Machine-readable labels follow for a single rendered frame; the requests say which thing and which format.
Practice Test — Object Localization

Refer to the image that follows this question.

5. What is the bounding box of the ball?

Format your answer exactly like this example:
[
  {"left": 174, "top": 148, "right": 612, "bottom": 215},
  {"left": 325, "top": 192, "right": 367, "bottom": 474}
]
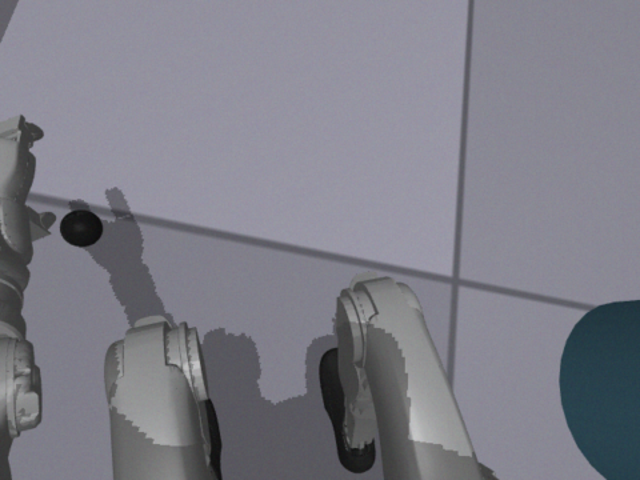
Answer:
[{"left": 60, "top": 210, "right": 103, "bottom": 247}]

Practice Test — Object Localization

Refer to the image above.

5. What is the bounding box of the left robot foot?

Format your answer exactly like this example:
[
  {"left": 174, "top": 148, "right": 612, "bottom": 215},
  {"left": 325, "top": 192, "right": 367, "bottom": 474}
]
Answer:
[{"left": 205, "top": 398, "right": 222, "bottom": 480}]

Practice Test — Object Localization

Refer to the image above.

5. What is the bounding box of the left robot hand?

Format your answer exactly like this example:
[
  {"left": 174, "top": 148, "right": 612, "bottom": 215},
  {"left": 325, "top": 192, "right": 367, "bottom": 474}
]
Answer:
[{"left": 0, "top": 115, "right": 56, "bottom": 242}]

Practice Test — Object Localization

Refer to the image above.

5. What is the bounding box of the right robot hand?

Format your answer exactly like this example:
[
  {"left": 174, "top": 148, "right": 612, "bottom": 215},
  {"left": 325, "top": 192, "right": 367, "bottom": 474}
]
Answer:
[{"left": 479, "top": 463, "right": 499, "bottom": 480}]

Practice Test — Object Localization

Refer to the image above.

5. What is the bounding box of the left robot arm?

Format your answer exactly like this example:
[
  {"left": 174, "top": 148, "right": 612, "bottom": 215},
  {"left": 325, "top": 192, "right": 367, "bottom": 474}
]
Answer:
[{"left": 0, "top": 198, "right": 42, "bottom": 480}]

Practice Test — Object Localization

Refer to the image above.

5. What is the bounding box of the right robot foot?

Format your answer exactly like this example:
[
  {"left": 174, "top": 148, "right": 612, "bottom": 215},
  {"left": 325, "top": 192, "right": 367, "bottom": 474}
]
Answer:
[{"left": 319, "top": 348, "right": 375, "bottom": 473}]

